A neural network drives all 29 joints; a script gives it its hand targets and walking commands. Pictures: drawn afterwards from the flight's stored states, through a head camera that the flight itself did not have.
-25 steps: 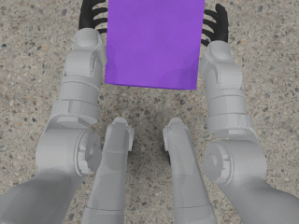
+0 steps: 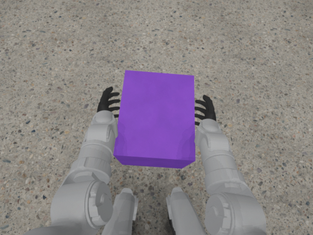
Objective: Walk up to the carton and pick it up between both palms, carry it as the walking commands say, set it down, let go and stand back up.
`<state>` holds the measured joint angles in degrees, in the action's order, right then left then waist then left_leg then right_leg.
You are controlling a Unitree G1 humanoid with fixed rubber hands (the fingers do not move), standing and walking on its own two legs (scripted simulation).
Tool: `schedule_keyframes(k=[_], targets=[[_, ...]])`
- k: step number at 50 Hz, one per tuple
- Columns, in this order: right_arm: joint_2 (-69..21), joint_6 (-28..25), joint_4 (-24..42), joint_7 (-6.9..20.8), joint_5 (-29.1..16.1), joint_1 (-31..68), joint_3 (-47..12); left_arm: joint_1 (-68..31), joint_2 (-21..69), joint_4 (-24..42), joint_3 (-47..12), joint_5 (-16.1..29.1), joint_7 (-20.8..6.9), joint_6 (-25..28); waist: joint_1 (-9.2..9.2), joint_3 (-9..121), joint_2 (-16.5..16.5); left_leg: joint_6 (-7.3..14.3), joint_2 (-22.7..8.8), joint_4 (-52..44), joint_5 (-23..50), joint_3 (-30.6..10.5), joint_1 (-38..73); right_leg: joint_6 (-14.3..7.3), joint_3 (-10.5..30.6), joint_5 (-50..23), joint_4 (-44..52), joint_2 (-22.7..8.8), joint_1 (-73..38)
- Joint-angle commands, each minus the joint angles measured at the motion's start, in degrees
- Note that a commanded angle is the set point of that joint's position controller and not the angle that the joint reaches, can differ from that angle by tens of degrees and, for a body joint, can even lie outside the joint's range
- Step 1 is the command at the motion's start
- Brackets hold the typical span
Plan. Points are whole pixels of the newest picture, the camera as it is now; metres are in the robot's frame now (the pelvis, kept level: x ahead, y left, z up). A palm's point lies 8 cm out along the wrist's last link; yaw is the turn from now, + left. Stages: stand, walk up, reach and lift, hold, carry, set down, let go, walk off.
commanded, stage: reach and lift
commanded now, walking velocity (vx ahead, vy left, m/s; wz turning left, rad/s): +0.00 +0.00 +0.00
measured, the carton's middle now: (155, 123) +0.44 -0.01 -0.11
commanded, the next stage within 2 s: none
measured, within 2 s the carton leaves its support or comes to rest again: neither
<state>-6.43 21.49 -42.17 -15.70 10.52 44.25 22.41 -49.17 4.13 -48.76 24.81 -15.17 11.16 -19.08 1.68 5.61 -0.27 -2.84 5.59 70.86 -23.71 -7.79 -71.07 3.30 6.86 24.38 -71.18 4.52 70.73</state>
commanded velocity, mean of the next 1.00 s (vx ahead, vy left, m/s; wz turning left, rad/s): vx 0.00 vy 0.00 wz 0.00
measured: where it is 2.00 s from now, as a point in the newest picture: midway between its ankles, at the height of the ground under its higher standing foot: (150, 233)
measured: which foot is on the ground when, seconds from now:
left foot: down 0.00-1.00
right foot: down 0.00-1.00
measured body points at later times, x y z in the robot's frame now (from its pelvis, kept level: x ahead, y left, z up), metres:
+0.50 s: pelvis +0.06 +0.00 +0.08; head +0.18 +0.00 +0.52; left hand +0.43 +0.14 +0.03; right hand +0.41 -0.15 +0.03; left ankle +0.09 +0.14 -0.61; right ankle +0.08 -0.14 -0.61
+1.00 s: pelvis +0.08 +0.00 +0.12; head +0.10 +0.01 +0.57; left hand +0.41 +0.13 +0.11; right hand +0.39 -0.16 +0.11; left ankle +0.09 +0.14 -0.61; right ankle +0.08 -0.14 -0.61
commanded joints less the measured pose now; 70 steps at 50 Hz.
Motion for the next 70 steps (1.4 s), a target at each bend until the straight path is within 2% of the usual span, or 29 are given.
schedule_keyframes(k=[1, 2, 5, 6, 9, 14, 15, 20, 22, 26, 27, 29, 33, 35, 37, 38, 45, 48, 50, 54, 55, 56, 57, 59, 61, 62, 65, 66, 70], targets=[[-58.0, -3.8, -4.6, 26.6, -2.5, 36.7, -19.1, -31.2, 57.3, -6.9, -19.0, 3.6, -24.7, 2.1, 2.08, 30.6, -3.0, 3.7, 2.4, -11.2, -0.5, 7.0, 13.2, -1.6, -5.5, -5.7, 12.7, 2.0, -14.3], [-61.5, -4.4, 0.8, 26.8, -5.6, 39.7, -23.8, -29.1, 59.8, -5.0, -22.3, 5.2, -24.7, 2.5, -0.02, 35.2, -0.3, 4.6, 2.8, -13.8, 2.7, 5.2, 19.0, -0.6, -7.6, -7.8, 12.6, 2.7, -18.1], [-59.6, -4.6, 3.8, 27.0, -4.3, 37.6, -24.8, -25.4, 61.8, -3.9, -22.2, 4.6, -24.7, 2.2, 2.09, 38.2, -0.4, 4.4, 2.3, -16.2, 3.6, 4.9, 24.3, -1.0, -7.5, -7.4, 15.8, 2.5, -21.1], [-58.2, -5.1, 4.1, 27.0, -4.0, 38.2, -24.3, -19.6, 61.9, -7.5, -20.4, 1.6, -24.0, 1.8, -1.45, 35.5, -3.5, 4.1, 3.2, -17.3, 6.4, 5.6, 24.1, -1.4, -7.5, -9.4, 16.2, 2.4, -21.2], [-59.7, -3.7, 0.0, 27.0, -1.4, 30.8, -22.5, -26.3, 58.0, 1.4, -25.4, 4.6, -24.8, 2.2, 3.34, 34.7, -0.6, 3.4, 2.5, -19.4, 6.9, 6.1, 24.5, -1.5, -6.9, -13.0, 19.1, 2.9, -26.4], [-62.0, -3.3, 3.3, 27.8, -3.1, 25.2, -26.9, -14.6, 57.2, 1.1, -25.1, 3.7, -24.8, 2.2, -1.55, 34.5, 0.9, 4.4, 2.1, -23.9, 14.5, 5.1, 31.6, -1.1, -5.5, -18.2, 22.8, 2.7, -31.3], [-61.3, -3.9, 2.5, 27.6, -2.5, 22.8, -27.1, -15.4, 60.0, 2.3, -26.2, 4.7, -25.1, 2.7, 1.32, 34.4, -0.8, 3.7, 2.6, -23.9, 16.0, 5.3, 33.0, -1.6, -4.6, -19.7, 24.2, 2.5, -32.5], [-61.0, -5.0, 11.9, 27.9, -5.0, 21.2, -35.0, -11.2, 60.6, 7.2, -33.1, 7.7, -25.7, 3.0, 0.32, 41.3, 1.8, 3.2, 2.3, -26.8, 25.4, 4.5, 41.7, -1.0, -5.1, -27.4, 26.3, 3.1, -36.3], [-58.5, -6.3, 18.0, 27.4, -6.3, 20.7, -37.5, -3.2, 65.1, 4.8, -35.2, 7.5, -25.2, 2.5, -0.11, 42.8, -2.7, 2.3, 2.2, -28.2, 31.8, 3.3, 43.4, -1.1, -5.3, -32.1, 26.4, 2.3, -39.9], [-60.1, -4.5, 12.4, 28.1, -5.2, 14.1, -36.9, -7.8, 63.2, 11.7, -38.7, 10.2, -24.9, 3.0, 3.3, 41.9, -0.6, 1.7, 2.0, -30.0, 29.7, 2.9, 46.1, -1.2, -5.1, -31.3, 28.8, 2.5, -40.8], [-59.5, -4.5, 9.0, 28.5, -3.7, 9.7, -33.3, -1.3, 57.6, 6.8, -36.1, 5.9, -24.9, 2.6, 0.24, 34.8, -3.6, 1.8, 1.8, -30.9, 33.5, 3.2, 44.0, -0.9, -5.8, -33.2, 28.7, 2.2, -35.8], [-61.5, -4.1, 11.7, 28.8, -5.8, 5.6, -38.5, 0.3, 62.3, 12.1, -40.0, 9.1, -24.2, 2.5, 1.1, 41.0, -1.0, 1.8, 1.1, -31.7, 37.3, 2.4, 49.9, -1.4, -4.5, -35.4, 31.8, 2.6, -43.6], [-63.3, -2.5, 6.9, 28.8, -5.1, 3.7, -36.4, -3.8, 60.0, 17.4, -40.5, 10.0, -24.3, 2.1, 1.35, 35.1, -1.1, 2.2, 0.6, -34.2, 29.6, 3.1, 48.6, -1.7, -3.2, -32.3, 34.4, 1.6, -47.7], [-58.6, -1.4, 9.3, 29.0, -3.7, 6.5, -35.3, 2.9, 60.0, 6.8, -35.0, 6.0, -25.2, -1.1, 0.48, 23.3, -0.2, 2.5, 1.1, -37.5, 20.3, 3.8, 46.8, -1.3, -4.6, -22.0, 37.1, 1.4, -43.5], [-59.4, -1.9, 13.8, 28.7, -6.3, 9.2, -36.3, 0.4, 59.9, 10.4, -36.7, 7.2, -25.4, -0.7, 0.7, 26.0, -3.0, 3.1, 0.8, -37.7, 24.7, 3.7, 48.8, -1.4, -3.6, -27.8, 37.8, 0.1, -47.0], [-61.8, -1.0, 14.0, 28.7, -6.0, 11.4, -38.0, -0.8, 62.4, 12.6, -36.4, 8.2, -25.4, -0.5, -1.38, 28.4, 1.6, 3.4, 0.9, -38.1, 25.5, 3.2, 51.5, -0.8, -4.0, -27.3, 37.8, 1.2, -48.3], [-63.6, 0.8, 19.0, 28.6, -8.3, 7.0, -42.3, 0.5, 62.2, 18.8, -42.5, 10.0, -26.2, -2.8, 1.23, 32.1, 0.2, 2.5, 0.5, -42.3, 29.5, 3.9, 59.0, -0.6, -3.9, -33.6, 42.4, 1.4, -60.8], [-60.5, 3.3, 12.7, 28.1, -4.8, 4.8, -34.3, 0.6, 59.1, 12.6, -36.7, 7.7, -26.7, -4.9, 2.32, 17.9, 1.0, 3.1, -0.2, -43.6, 20.3, 3.3, 54.2, -0.5, -4.3, -25.5, 43.4, 0.6, -56.5], [-64.7, 3.4, 18.6, 29.0, -7.6, 10.0, -40.7, 2.1, 61.7, 15.4, -38.5, 8.1, -26.6, -4.9, -0.65, 23.4, 3.2, 3.8, 0.0, -45.3, 24.0, 3.6, 61.4, 0.5, -4.6, -26.4, 44.8, 1.7, -59.6], [-61.0, 6.4, 12.2, 29.0, -5.1, 2.5, -34.1, -1.6, 58.8, 16.1, -36.6, 8.0, -26.5, -7.7, 2.62, 14.1, -2.8, 3.0, -0.1, -46.5, 19.1, 3.6, 59.2, -1.2, -4.1, -22.5, 46.9, 0.5, -60.0], [-64.2, 6.2, 17.3, 28.8, -7.1, 8.0, -38.8, -1.7, 61.9, 18.0, -38.6, 8.8, -26.7, -7.2, -0.5, 19.8, 0.2, 3.0, 0.2, -46.3, 22.8, 4.3, 60.4, -0.4, -3.8, -26.8, 46.2, 1.2, -65.2], [-63.9, 6.8, 18.2, 29.0, -8.1, 7.8, -39.9, -2.3, 61.4, 20.7, -41.2, 10.3, -26.6, -7.2, 0.65, 19.9, 0.9, 2.9, -0.1, -46.7, 24.1, 3.4, 62.0, -0.1, -4.8, -26.5, 46.1, 2.0, -63.3], [-62.6, 7.1, 18.2, 28.9, -9.2, 6.6, -39.2, 0.6, 61.6, 17.7, -38.4, 9.3, -26.2, -8.9, -0.81, 16.0, -4.1, 2.8, 0.4, -46.8, 26.7, 4.4, 61.0, -0.9, -3.4, -29.3, 47.5, 0.8, -63.8], [-62.9, 8.5, 20.2, 28.6, -7.4, 6.9, -38.8, -0.1, 61.9, 18.9, -39.4, 10.7, -26.8, -9.5, 1.7, 16.1, 2.7, 3.2, 0.1, -47.6, 24.9, 2.4, 62.8, -0.5, -4.1, -28.1, 47.7, 1.3, -65.9], [-62.9, 9.8, 19.5, 28.8, -7.3, 4.5, -38.5, -4.9, 64.2, 23.3, -43.4, 13.0, -26.5, -10.3, 3.7, 17.6, 1.3, 2.2, -0.7, -48.2, 24.3, 3.0, 67.4, -1.1, -3.9, -25.7, 48.2, 1.5, -64.5], [-60.6, 9.7, 22.7, 29.0, -8.9, 9.5, -36.8, -3.0, 63.4, 20.0, -40.5, 10.7, -26.7, -11.9, 2.66, 12.8, -3.7, 2.5, -0.9, -48.6, 22.1, 2.3, 64.1, -2.0, -4.6, -22.8, 48.1, 1.4, -63.4], [-61.7, 12.5, 19.5, 29.1, -9.2, 7.8, -38.7, 1.5, 61.6, 18.4, -38.3, 9.8, -25.9, -13.6, -1.2, 10.3, -1.0, 3.3, -1.1, -50.6, 22.8, 2.7, 63.4, -1.2, -3.6, -23.4, 49.9, 1.2, -67.0], [-62.3, 13.4, 20.3, 29.3, -9.9, 9.1, -40.5, -0.5, 62.6, 20.4, -39.0, 11.4, -26.3, -14.2, -1.13, 14.6, 3.6, 3.7, -1.2, -50.7, 23.8, 2.7, 67.9, -0.7, -3.5, -24.3, 50.1, 0.8, -68.8], [-60.7, 15.1, 19.2, 29.4, -8.3, 7.1, -35.5, -2.4, 61.7, 20.4, -38.2, 10.9, -26.9, -15.6, 2.31, 8.4, -0.9, 3.0, -0.9, -52.7, 17.8, 2.3, 66.8, -1.6, -4.1, -20.0, 51.7, 0.3, -67.9]])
